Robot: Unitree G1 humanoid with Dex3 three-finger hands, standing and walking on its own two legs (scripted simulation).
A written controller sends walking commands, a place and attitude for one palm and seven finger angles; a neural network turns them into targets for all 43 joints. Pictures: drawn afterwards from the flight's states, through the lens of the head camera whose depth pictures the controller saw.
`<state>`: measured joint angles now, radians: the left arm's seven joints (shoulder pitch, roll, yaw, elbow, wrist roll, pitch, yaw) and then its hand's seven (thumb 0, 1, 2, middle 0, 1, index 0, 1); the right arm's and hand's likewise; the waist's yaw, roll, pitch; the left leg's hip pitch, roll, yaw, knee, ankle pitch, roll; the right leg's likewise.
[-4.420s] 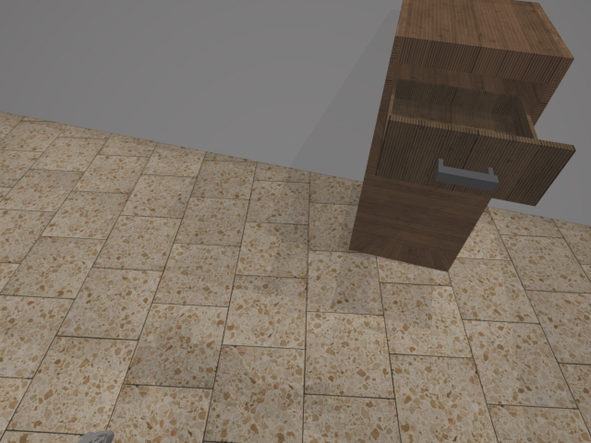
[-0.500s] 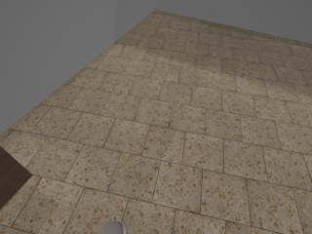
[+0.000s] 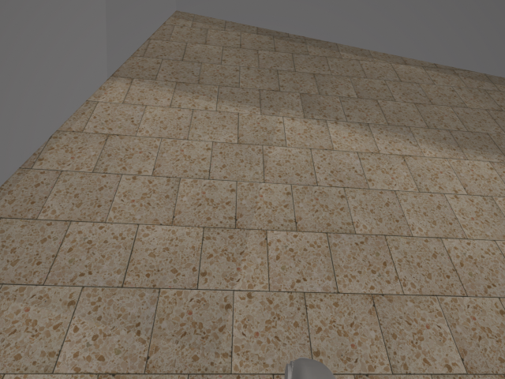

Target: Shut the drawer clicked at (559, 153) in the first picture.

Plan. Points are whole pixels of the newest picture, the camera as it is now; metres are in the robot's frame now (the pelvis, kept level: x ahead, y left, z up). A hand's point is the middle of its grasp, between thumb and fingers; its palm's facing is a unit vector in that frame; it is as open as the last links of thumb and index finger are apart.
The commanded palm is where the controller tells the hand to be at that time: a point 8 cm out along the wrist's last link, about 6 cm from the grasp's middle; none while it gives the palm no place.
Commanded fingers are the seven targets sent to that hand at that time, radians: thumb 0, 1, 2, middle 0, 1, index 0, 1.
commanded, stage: walk to a spot facing it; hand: left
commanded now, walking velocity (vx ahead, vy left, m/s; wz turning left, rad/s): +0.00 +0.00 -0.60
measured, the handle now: out of the picture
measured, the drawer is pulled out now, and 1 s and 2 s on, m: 0.29 0.29 0.29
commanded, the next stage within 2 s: turn to face it in 0.10 s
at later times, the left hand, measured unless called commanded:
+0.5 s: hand (201, 328) +0.23 +0.10 -0.16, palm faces -0.10 -0.98 -0.17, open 7.4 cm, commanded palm none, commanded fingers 0.00 0.90 0.90 -0.20 -0.30 -0.20 -0.30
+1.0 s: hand out of the picture +0.14 +0.18 -0.16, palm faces +0.24 -0.92 -0.30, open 7.4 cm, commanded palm none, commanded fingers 0.00 0.90 0.90 -0.20 -0.30 -0.20 -0.30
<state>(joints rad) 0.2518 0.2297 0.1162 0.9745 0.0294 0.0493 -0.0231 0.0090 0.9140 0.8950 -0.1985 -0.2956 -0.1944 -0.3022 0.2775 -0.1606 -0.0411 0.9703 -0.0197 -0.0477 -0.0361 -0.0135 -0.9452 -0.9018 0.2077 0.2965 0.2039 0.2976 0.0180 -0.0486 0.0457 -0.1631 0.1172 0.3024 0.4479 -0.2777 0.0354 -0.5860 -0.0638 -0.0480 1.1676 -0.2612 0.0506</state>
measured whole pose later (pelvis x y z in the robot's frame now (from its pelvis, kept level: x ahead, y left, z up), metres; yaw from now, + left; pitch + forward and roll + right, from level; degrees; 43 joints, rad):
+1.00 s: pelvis +0.09 -0.06 -0.01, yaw +11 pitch +1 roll +0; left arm 0.18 0.24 0.09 0.92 0.01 0.05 0.02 0.01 0.91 0.89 -0.20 -0.30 -0.19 -0.30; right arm 0.21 -0.23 -0.07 0.92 -0.03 0.04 0.01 0.00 -0.91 -0.90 0.21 0.30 0.20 0.30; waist -0.03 0.03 0.05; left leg -0.35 0.00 -0.03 0.50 -0.18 0.00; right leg -0.36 -0.05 -0.02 0.78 -0.42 0.07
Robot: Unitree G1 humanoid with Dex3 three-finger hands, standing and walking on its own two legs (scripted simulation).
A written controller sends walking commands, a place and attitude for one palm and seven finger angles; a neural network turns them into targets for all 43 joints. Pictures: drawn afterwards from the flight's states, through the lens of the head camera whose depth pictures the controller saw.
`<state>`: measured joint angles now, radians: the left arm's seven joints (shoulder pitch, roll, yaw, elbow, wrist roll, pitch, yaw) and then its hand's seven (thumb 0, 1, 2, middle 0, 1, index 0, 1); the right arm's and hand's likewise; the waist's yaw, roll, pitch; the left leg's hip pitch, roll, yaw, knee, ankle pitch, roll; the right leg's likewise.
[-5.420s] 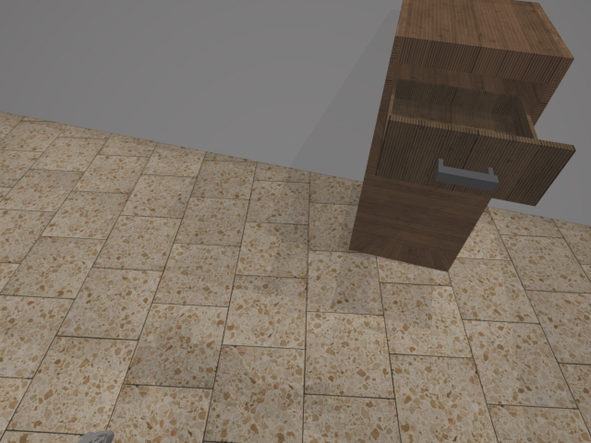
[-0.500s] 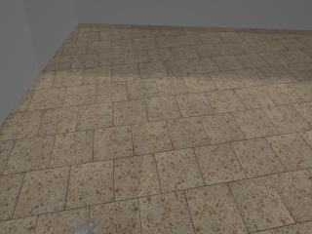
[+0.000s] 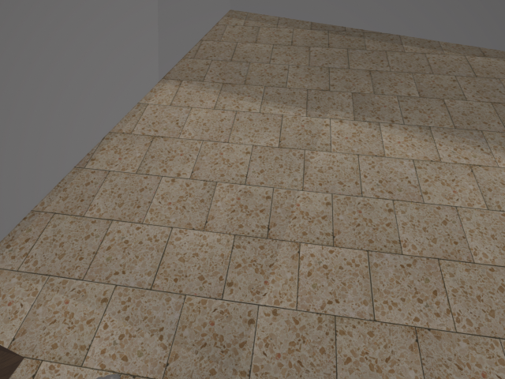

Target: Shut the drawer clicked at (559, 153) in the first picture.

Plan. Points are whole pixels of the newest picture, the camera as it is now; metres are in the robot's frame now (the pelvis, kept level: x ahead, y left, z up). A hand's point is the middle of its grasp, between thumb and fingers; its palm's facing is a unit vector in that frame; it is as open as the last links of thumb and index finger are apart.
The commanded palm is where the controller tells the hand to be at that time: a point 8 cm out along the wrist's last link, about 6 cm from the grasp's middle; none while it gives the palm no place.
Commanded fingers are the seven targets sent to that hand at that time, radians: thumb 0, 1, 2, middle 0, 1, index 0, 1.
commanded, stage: turn to face it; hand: left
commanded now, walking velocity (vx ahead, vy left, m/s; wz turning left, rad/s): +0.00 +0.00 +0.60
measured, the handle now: out of the picture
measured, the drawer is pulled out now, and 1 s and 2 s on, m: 0.29 0.29 0.29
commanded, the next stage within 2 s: take the last steps up to it in 1.82 s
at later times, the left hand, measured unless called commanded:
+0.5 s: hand out of the picture -0.06 +0.18 -0.17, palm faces +0.40 -0.88 -0.27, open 7.3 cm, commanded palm none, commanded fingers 0.00 0.90 0.90 -0.20 -0.30 -0.20 -0.30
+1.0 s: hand out of the picture -0.02 +0.16 -0.14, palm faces +0.61 -0.74 -0.29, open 7.4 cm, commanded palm none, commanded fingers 0.00 0.90 0.90 -0.20 -0.30 -0.20 -0.30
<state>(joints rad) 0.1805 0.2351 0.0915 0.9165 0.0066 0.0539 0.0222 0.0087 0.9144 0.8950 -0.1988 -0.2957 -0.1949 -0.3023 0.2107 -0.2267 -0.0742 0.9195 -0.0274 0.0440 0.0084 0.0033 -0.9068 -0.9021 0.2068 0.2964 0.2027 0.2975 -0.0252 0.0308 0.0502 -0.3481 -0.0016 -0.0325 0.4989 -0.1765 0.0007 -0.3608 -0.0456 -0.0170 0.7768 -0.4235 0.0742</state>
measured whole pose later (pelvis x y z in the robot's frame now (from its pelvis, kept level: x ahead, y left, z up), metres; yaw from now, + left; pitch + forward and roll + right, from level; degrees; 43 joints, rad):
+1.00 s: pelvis +0.01 -0.06 +0.00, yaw +39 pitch -1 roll +2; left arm 0.18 0.17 0.04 0.84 0.02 0.01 0.02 0.01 0.91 0.89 -0.21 -0.30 -0.20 -0.30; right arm 0.20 -0.27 -0.10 0.93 -0.02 0.09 0.03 0.01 -0.91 -0.90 0.20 0.30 0.20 0.30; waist -0.03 0.06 0.07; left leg -0.50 -0.02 -0.03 1.13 -0.43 -0.04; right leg -0.25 -0.08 -0.13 0.57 -0.32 -0.02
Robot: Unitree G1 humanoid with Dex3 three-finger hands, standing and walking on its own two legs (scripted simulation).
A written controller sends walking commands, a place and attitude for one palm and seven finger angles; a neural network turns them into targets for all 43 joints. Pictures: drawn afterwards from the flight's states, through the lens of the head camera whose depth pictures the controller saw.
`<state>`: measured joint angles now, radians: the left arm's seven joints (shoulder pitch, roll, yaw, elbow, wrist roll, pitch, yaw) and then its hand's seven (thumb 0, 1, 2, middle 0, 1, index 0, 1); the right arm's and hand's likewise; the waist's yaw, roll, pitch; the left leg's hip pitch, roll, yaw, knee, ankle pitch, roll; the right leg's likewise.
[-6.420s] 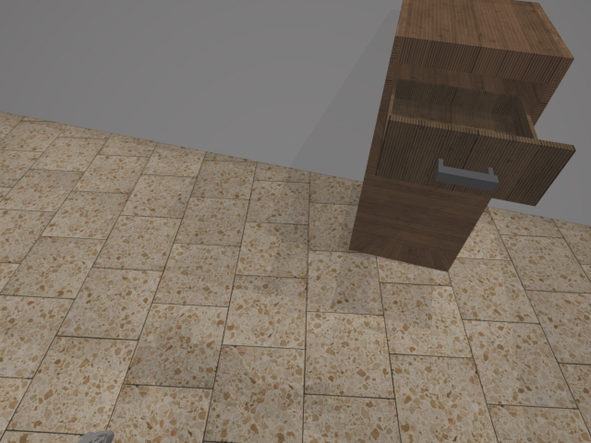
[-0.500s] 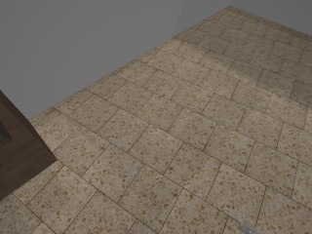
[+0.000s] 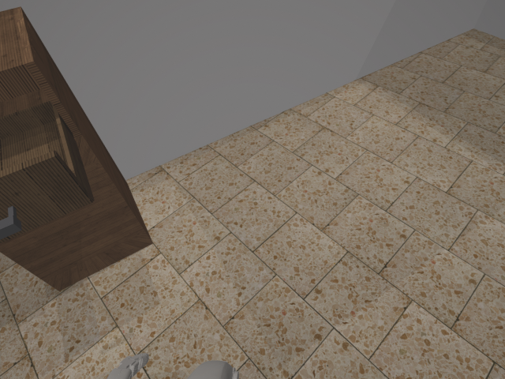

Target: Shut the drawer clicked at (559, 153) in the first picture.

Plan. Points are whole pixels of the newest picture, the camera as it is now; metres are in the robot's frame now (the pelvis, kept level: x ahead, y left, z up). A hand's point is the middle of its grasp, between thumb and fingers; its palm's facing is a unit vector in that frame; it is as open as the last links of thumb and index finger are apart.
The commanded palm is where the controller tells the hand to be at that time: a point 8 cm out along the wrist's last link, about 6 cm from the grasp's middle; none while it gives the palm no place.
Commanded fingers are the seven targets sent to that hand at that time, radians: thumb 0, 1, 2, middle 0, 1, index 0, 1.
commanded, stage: turn to face it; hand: left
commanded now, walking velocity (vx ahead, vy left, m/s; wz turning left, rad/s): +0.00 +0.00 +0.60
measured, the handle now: out of the picture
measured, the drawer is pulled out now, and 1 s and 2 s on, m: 0.29 0.29 0.29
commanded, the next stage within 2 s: take the last steps up to it in 0.82 s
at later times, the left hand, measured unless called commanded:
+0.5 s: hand out of the picture -0.01 +0.27 -0.16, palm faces +0.35 -0.90 -0.27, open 7.4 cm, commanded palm none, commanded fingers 0.00 0.90 0.90 -0.20 -0.30 -0.20 -0.30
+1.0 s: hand out of the picture -0.05 +0.18 -0.15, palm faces +0.53 -0.81 -0.26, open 7.4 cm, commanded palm none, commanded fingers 0.00 0.90 0.90 -0.20 -0.30 -0.20 -0.30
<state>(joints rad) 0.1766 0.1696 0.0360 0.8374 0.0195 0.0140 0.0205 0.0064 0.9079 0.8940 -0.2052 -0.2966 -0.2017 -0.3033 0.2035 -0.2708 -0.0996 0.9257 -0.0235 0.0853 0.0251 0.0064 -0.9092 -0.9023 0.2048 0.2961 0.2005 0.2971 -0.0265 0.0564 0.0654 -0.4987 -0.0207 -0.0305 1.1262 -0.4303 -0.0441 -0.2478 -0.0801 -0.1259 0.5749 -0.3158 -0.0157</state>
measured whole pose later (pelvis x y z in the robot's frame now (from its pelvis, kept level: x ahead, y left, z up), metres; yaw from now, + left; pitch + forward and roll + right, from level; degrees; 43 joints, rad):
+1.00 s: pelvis +0.01 -0.01 +0.01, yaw +30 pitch -1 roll +3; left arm 0.27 0.16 0.03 0.94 0.03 0.00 0.02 0.01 0.91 0.89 -0.21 -0.30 -0.20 -0.30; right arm 0.20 -0.24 -0.07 0.99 -0.02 0.08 0.02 0.01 -0.91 -0.90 0.20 0.30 0.20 0.30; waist 0.02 0.01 0.05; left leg -0.38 0.02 0.01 0.92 -0.44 -0.05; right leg -0.20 -0.09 -0.16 0.48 -0.26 -0.03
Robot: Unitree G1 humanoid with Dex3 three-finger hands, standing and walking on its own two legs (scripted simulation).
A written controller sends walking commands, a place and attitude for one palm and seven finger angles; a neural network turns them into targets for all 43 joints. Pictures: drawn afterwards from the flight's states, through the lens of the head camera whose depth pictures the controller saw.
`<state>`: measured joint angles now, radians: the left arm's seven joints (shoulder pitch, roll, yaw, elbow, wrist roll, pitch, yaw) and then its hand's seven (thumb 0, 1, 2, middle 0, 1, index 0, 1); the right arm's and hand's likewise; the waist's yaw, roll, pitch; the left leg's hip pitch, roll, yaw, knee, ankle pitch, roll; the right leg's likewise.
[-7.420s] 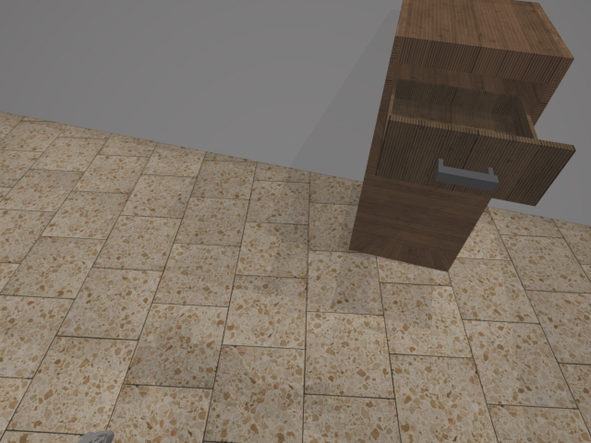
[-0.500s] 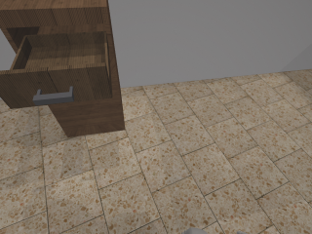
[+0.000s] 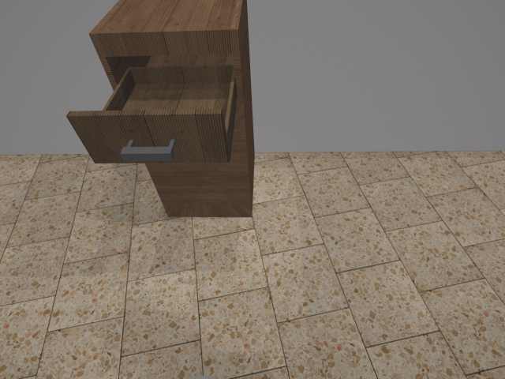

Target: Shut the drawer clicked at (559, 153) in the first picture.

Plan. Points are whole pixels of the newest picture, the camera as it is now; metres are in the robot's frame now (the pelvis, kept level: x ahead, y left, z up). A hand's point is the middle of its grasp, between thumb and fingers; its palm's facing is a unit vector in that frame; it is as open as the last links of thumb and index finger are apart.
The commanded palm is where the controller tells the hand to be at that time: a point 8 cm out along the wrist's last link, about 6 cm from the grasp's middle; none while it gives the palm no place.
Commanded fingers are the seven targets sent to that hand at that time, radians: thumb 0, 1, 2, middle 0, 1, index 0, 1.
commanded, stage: take the last steps up to it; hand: left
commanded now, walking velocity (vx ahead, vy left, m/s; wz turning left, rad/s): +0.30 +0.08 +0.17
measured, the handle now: (150, 148) +0.62 +0.31 -0.03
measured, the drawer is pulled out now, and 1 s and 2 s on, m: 0.29 0.29 0.29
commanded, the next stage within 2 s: come to a stop and stand still in 0.96 s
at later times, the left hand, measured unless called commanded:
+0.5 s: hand out of the picture +0.12 +0.22 -0.17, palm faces +0.09 -0.98 -0.20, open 7.4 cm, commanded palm none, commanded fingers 0.00 0.90 0.90 -0.20 -0.30 -0.20 -0.30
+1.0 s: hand (159, 362) +0.18 +0.21 -0.18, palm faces +0.21 -0.97 -0.14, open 7.3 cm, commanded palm none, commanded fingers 0.00 0.90 0.90 -0.20 -0.30 -0.20 -0.30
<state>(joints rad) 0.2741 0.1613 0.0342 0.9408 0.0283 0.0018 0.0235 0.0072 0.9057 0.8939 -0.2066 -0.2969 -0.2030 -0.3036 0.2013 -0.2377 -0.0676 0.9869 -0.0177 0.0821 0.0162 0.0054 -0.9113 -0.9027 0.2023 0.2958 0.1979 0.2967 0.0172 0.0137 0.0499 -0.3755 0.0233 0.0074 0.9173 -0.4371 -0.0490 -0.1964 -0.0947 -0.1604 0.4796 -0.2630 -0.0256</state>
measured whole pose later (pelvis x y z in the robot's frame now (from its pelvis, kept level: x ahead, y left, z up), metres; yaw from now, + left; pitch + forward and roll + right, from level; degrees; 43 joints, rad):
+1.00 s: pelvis +0.24 +0.06 +0.00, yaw +5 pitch -1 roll -1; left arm 0.40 0.13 0.04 1.12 0.03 -0.05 0.01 0.00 0.92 0.89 -0.20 -0.30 -0.20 -0.30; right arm 0.19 -0.17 -0.05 1.01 -0.02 -0.02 0.03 0.00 -0.91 -0.90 0.20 0.30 0.20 0.30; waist 0.05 0.00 0.01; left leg -0.40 0.09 0.10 0.61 -0.21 -0.01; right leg -0.06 -0.05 -0.16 0.40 -0.30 0.02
